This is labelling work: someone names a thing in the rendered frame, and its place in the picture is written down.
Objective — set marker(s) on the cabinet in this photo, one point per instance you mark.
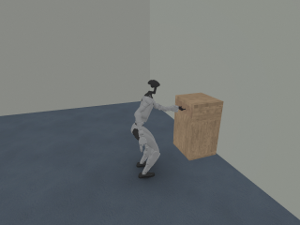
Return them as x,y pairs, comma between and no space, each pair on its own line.
197,137

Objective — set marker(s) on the robot torso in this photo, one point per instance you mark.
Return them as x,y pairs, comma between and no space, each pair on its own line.
145,114

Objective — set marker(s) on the robot left foot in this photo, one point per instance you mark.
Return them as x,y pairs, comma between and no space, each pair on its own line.
139,164

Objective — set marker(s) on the robot left upper arm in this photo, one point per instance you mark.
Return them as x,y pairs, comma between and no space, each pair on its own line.
156,105

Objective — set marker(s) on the right robot hand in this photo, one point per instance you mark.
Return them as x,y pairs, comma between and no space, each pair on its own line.
143,142

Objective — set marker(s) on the right robot forearm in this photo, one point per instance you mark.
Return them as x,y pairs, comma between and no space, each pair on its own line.
138,121

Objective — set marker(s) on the robot right upper arm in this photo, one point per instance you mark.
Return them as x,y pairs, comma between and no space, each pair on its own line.
147,102

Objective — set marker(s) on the drawer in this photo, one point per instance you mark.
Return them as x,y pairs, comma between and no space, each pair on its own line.
188,110

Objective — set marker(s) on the left robot hand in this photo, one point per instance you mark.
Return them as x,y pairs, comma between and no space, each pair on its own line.
174,108

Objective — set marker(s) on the left robot forearm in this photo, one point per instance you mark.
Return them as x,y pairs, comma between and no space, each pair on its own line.
165,109

